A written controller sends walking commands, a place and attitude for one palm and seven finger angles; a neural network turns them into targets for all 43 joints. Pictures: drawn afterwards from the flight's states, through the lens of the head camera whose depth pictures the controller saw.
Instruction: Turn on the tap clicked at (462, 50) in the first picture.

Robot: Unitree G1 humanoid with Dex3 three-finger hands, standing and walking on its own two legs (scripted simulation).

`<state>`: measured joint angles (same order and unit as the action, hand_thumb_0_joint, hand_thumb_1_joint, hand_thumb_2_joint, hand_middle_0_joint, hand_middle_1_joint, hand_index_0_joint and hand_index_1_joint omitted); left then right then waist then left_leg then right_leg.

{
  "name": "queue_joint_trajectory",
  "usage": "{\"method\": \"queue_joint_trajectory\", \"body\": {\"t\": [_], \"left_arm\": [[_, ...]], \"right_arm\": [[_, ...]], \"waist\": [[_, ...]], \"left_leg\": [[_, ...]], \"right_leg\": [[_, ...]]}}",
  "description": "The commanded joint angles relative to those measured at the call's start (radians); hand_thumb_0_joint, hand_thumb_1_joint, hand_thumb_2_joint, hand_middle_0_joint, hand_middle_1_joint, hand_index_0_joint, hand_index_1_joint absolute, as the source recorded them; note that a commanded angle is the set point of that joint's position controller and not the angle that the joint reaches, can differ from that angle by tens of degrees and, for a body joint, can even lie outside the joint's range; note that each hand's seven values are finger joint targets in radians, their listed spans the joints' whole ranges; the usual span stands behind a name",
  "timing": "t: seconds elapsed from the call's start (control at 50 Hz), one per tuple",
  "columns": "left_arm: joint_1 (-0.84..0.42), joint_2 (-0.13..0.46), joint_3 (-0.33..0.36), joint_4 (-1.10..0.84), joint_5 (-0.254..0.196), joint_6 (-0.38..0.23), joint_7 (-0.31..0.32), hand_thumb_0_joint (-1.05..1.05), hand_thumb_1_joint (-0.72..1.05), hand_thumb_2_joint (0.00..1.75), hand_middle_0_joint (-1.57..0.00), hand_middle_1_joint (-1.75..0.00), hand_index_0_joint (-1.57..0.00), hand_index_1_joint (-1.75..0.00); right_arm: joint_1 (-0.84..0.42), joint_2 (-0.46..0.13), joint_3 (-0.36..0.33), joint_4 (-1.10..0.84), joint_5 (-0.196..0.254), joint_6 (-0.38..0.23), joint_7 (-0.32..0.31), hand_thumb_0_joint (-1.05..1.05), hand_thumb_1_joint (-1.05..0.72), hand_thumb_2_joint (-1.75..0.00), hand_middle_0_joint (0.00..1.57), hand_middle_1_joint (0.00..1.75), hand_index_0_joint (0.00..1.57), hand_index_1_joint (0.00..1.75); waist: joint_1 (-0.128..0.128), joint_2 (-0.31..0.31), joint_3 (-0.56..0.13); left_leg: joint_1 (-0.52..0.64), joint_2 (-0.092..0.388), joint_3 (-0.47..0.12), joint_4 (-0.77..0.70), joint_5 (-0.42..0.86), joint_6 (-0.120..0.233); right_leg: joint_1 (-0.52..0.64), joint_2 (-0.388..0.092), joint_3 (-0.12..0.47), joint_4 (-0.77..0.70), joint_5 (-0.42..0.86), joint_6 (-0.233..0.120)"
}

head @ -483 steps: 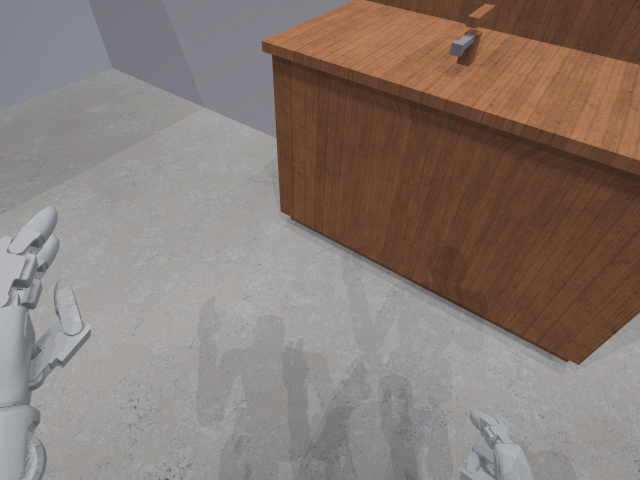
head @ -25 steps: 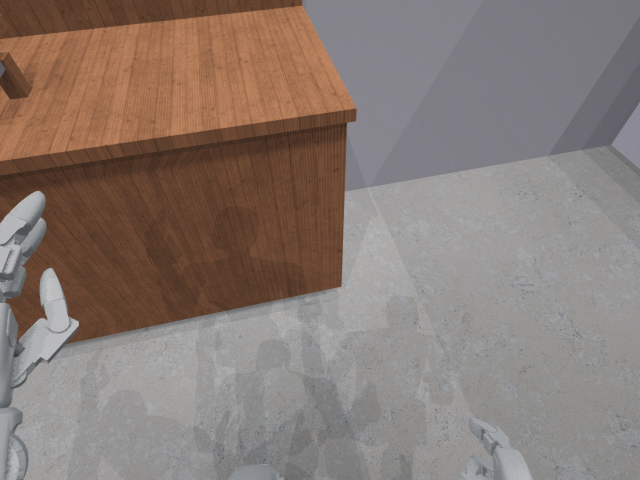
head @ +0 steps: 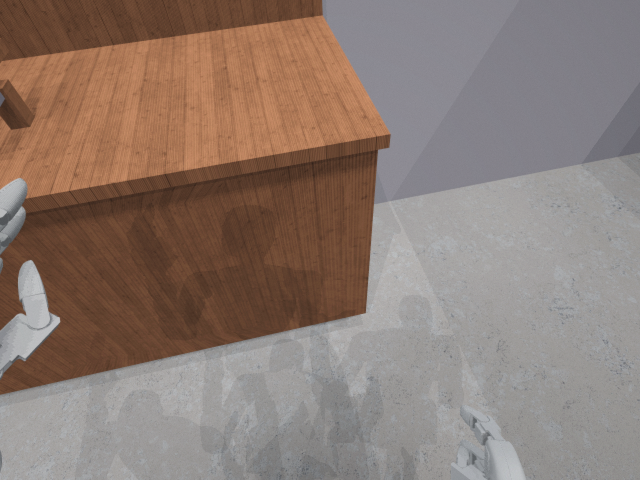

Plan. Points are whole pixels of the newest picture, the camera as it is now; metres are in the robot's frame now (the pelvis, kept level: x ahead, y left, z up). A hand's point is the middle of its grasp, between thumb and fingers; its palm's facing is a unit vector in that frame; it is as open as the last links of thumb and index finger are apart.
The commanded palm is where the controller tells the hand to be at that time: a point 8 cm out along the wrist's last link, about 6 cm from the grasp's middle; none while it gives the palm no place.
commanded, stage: take the last steps up to it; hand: left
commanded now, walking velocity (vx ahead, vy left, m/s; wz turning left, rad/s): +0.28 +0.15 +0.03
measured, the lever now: out of the picture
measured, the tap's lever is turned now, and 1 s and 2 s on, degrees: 0 0 0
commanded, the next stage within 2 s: come to a stop and stand still in 0.60 s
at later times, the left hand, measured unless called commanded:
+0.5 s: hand (24, 211) +0.34 +0.33 +0.19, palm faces +0.42 -0.80 -0.43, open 7.4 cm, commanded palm +0.27 +0.36 +0.19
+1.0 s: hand (48, 202) +0.38 +0.34 +0.16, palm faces +0.38 -0.85 -0.37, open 7.4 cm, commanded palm +0.32 +0.40 +0.19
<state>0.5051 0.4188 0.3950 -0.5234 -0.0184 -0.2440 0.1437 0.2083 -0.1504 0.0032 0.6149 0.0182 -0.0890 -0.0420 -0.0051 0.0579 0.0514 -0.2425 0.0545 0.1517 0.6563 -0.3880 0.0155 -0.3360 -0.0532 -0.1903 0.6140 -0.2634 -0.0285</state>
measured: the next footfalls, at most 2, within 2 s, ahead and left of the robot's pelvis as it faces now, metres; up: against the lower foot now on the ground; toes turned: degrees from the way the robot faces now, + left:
left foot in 0.38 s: +0.20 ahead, +0.19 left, +0.00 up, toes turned +8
right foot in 0.72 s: +0.17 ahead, +0.02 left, +0.00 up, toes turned -6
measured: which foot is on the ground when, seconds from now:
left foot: up 0.00-0.36, down 0.38-0.76, up 0.78-0.98, down 1.00-1.00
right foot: down 0.00-0.38, up 0.40-0.70, down 0.72-1.00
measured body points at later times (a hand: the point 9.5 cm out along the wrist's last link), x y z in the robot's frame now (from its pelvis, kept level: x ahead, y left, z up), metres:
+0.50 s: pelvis +0.11 +0.08 +0.00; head +0.14 +0.10 +0.45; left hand +0.31 +0.37 +0.21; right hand +0.27 -0.16 -0.08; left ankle +0.16 +0.19 -0.72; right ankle +0.04 -0.04 -0.66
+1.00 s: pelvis +0.16 +0.12 +0.01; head +0.19 +0.12 +0.45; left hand +0.36 +0.39 +0.18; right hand +0.33 -0.14 -0.08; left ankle +0.18 +0.25 -0.73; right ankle +0.16 +0.02 -0.72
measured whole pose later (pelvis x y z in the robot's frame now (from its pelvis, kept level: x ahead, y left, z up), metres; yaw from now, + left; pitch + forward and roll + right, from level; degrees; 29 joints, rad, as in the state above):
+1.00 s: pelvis +0.16 +0.12 +0.01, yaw +0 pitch -2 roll +0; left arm 0.45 0.32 0.31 -0.51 -0.02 -0.16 0.17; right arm 0.17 -0.24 -0.01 0.59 0.01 -0.03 -0.07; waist -0.02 -0.01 0.09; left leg -0.26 0.04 0.05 0.55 -0.21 -0.02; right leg -0.24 -0.06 -0.16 0.60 -0.32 -0.03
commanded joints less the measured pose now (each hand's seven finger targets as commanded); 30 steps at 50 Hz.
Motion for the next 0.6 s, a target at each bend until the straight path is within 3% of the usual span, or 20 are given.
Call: {"method": "queue_joint_trajectory", "body": {"t": [0.0,0.02,0.04,0.06,0.1,0.12,0.16,0.22,0.24,0.3,0.32,0.34,0.36,0.38,0.4,0.42,0.44,0.48,0.52,0.58], "left_arm": [[-0.141,0.142,0.134,-0.035,-0.020,-0.034,0.009,0.00,0.90,0.90,-0.20,-0.30,-0.20,-0.30],[-0.176,0.145,0.117,-0.049,-0.017,-0.043,-0.001,0.00,0.90,0.90,-0.20,-0.30,-0.20,-0.30],[-0.127,0.137,0.116,-0.042,-0.017,-0.056,-0.004,0.00,0.90,0.90,-0.20,-0.30,-0.20,-0.30],[-0.099,0.127,0.101,-0.057,-0.010,-0.068,-0.006,0.00,0.90,0.90,-0.20,-0.30,-0.20,-0.30],[-0.113,0.117,0.071,-0.101,0.001,-0.081,-0.005,0.00,0.90,0.90,-0.20,-0.30,-0.20,-0.30],[-0.163,0.125,0.062,-0.169,0.005,-0.093,-0.002,0.00,0.90,0.90,-0.20,-0.30,-0.20,-0.30],[-0.138,0.142,0.077,-0.205,0.005,-0.097,0.009,0.00,0.90,0.90,-0.20,-0.30,-0.20,-0.30],[-0.063,0.186,0.142,-0.264,0.003,-0.091,0.036,0.00,0.90,0.90,-0.20,-0.30,-0.20,-0.30],[-0.031,0.168,0.138,-0.263,-0.001,-0.084,0.040,0.00,0.90,0.90,-0.20,-0.30,-0.20,-0.30],[-0.021,0.157,0.156,-0.244,-0.006,-0.074,0.049,0.00,0.90,0.90,-0.20,-0.30,-0.20,-0.30],[-0.010,0.131,0.137,-0.222,-0.008,-0.072,0.046,0.00,0.90,0.90,-0.20,-0.30,-0.20,-0.30],[-0.053,0.125,0.124,-0.245,-0.008,-0.079,0.044,0.00,0.90,0.90,-0.20,-0.30,-0.20,-0.30],[-0.068,0.119,0.127,-0.238,-0.012,-0.085,0.042,0.00,0.90,0.90,-0.20,-0.30,-0.20,-0.30],[-0.076,0.127,0.125,-0.219,-0.006,-0.094,0.041,0.00,0.90,0.90,-0.20,-0.30,-0.20,-0.30],[-0.081,0.138,0.116,-0.108,0.001,-0.092,0.029,0.00,0.90,0.90,-0.20,-0.30,-0.20,-0.30],[-0.097,0.170,0.144,-0.136,-0.009,-0.089,0.025,0.00,0.90,0.90,-0.20,-0.30,-0.20,-0.30],[-0.109,0.145,0.122,-0.162,-0.007,-0.086,0.024,0.00,0.90,0.90,-0.20,-0.30,-0.20,-0.30],[-0.090,0.111,0.085,-0.238,-0.010,-0.087,0.016,0.00,0.90,0.90,-0.20,-0.30,-0.20,-0.30],[-0.069,0.118,0.082,-0.316,-0.011,-0.081,0.016,0.00,0.90,0.90,-0.20,-0.30,-0.20,-0.30],[-0.028,0.124,0.079,-0.326,-0.016,-0.061,0.020,0.00,0.90,0.90,-0.20,-0.30,-0.20,-0.30]], "right_arm": [[-0.105,-0.152,-0.066,-0.126,-0.009,-0.025,-0.004,0.00,-0.90,-0.90,0.20,0.30,0.20,0.30],[-0.101,-0.162,-0.074,-0.111,-0.008,-0.019,0.005,0.00,-0.90,-0.90,0.20,0.30,0.20,0.30],[-0.097,-0.148,-0.062,-0.102,-0.010,-0.013,0.006,0.00,-0.90,-0.90,0.20,0.30,0.20,0.30],[-0.104,-0.145,-0.055,-0.094,-0.011,-0.005,0.006,0.00,-0.90,-0.90,0.20,0.30,0.20,0.30],[-0.118,-0.144,-0.047,-0.095,-0.013,0.004,0.011,0.00,-0.90,-0.90,0.20,0.30,0.20,0.30],[-0.123,-0.146,-0.049,-0.101,-0.013,0.000,0.009,0.00,-0.90,-0.90,0.20,0.30,0.20,0.30],[-0.100,-0.147,-0.057,-0.111,-0.017,-0.008,0.008,0.00,-0.90,-0.90,0.20,0.30,0.20,0.30],[-0.086,-0.134,-0.068,-0.139,-0.020,-0.024,-0.001,0.00,-0.90,-0.90,0.20,0.30,0.20,0.30],[-0.089,-0.120,-0.066,-0.154,-0.020,-0.026,-0.002,0.00,-0.90,-0.90,0.20,0.30,0.20,0.30],[-0.062,-0.124,-0.078,-0.161,-0.018,-0.019,-0.010,0.00,-0.90,-0.90,0.20,0.30,0.20,0.30],[-0.043,-0.140,-0.087,-0.160,-0.012,-0.018,-0.016,0.00,-0.90,-0.90,0.20,0.30,0.20,0.30],[-0.026,-0.157,-0.093,-0.162,-0.005,-0.017,-0.020,0.00,-0.90,-0.90,0.20,0.30,0.20,0.30],[-0.038,-0.188,-0.106,-0.166,-0.001,-0.016,-0.020,0.00,-0.90,-0.90,0.20,0.30,0.20,0.30],[-0.033,-0.183,-0.104,-0.179,-0.001,-0.021,-0.014,0.00,-0.90,-0.90,0.20,0.30,0.20,0.30],[-0.038,-0.187,-0.101,-0.166,0.001,-0.029,-0.009,0.00,-0.90,-0.90,0.20,0.30,0.20,0.30],[-0.074,-0.176,-0.090,-0.156,-0.006,-0.036,-0.015,0.00,-0.90,-0.90,0.20,0.30,0.20,0.30],[-0.058,-0.166,-0.090,-0.140,-0.002,-0.037,-0.013,0.00,-0.90,-0.90,0.20,0.30,0.20,0.30],[-0.059,-0.160,-0.086,-0.131,0.007,-0.046,-0.005,0.00,-0.90,-0.90,0.20,0.30,0.20,0.30],[-0.064,-0.158,-0.074,-0.136,0.005,-0.060,0.003,0.00,-0.90,-0.90,0.20,0.30,0.20,0.30],[-0.060,-0.149,-0.052,-0.135,-0.001,-0.076,0.001,0.00,-0.90,-0.90,0.20,0.30,0.20,0.30]], "waist": [[0.013,-0.327,-0.103],[-0.002,-0.282,-0.072],[0.003,-0.206,-0.061],[0.006,-0.148,-0.049],[0.002,-0.158,-0.065],[-0.007,-0.156,-0.083],[-0.002,-0.171,-0.096],[0.024,-0.188,-0.149],[0.038,-0.206,-0.153],[0.019,-0.196,-0.171],[0.003,-0.143,-0.182],[-0.016,-0.018,-0.207],[-0.013,0.219,-0.211],[-0.004,0.243,-0.212],[-0.008,0.156,-0.151],[0.002,0.200,-0.148],[-0.007,0.157,-0.134],[0.003,0.155,-0.147],[0.008,0.176,-0.164],[0.004,0.179,-0.190]], "left_leg": [[-0.464,0.000,-0.191,0.603,-0.081,-0.019],[-0.483,0.017,-0.205,0.648,-0.047,-0.025],[-0.490,0.037,-0.201,0.660,0.012,-0.035],[-0.485,0.049,-0.190,0.646,0.057,-0.042],[-0.466,0.050,-0.154,0.583,0.111,-0.045],[-0.429,0.057,-0.139,0.506,0.122,-0.045],[-0.342,0.062,-0.089,0.311,0.152,-0.036],[-0.213,0.018,-0.003,0.073,0.134,-0.022],[-0.174,0.004,0.014,0.024,0.138,-0.019],[-0.028,-0.037,0.064,-0.147,0.228,-0.024],[0.050,-0.026,0.048,-0.208,0.249,-0.018],[0.157,0.011,-0.015,-0.244,0.271,0.001],[0.279,0.202,-0.279,-0.268,0.420,0.088],[0.269,0.320,-0.476,-0.315,0.500,0.180],[0.136,0.336,-0.471,-0.363,0.319,0.209],[0.111,0.323,-0.452,-0.359,0.259,0.216],[0.106,0.296,-0.415,-0.346,0.274,0.221],[0.102,0.232,-0.274,-0.321,0.344,0.196],[0.071,0.192,-0.198,-0.315,0.415,0.165],[0.084,0.191,-0.188,-0.303,0.475,0.144]], "right_leg": [[0.309,-0.436,0.713,-0.378,-0.013,-0.158],[0.263,-0.416,0.686,-0.385,-0.084,-0.149],[0.260,-0.391,0.578,-0.360,-0.001,-0.156],[0.235,-0.344,0.438,-0.335,0.139,-0.131],[0.230,-0.299,0.275,-0.310,0.315,-0.099],[0.232,-0.294,0.226,-0.307,0.348,-0.093],[0.213,-0.276,0.168,-0.292,0.379,-0.093],[0.280,-0.269,0.163,-0.246,0.464,-0.098],[0.278,-0.265,0.162,-0.228,0.481,-0.096],[0.252,-0.224,0.149,-0.154,0.379,-0.060],[0.230,-0.199,0.122,-0.067,0.331,-0.038],[0.148,-0.153,0.092,0.097,0.245,-0.007],[-0.079,-0.039,0.038,0.316,-0.145,0.043],[-0.183,0.018,0.088,0.512,-0.423,0.039],[-0.210,0.000,0.132,0.592,-0.395,0.029],[-0.230,-0.045,0.143,0.600,-0.350,0.039],[-0.247,-0.056,0.145,0.586,-0.301,0.047],[-0.223,-0.055,0.118,0.489,-0.220,0.055],[-0.139,-0.038,0.083,0.363,-0.164,0.057],[-0.049,-0.001,0.043,0.185,-0.145,0.057]]}}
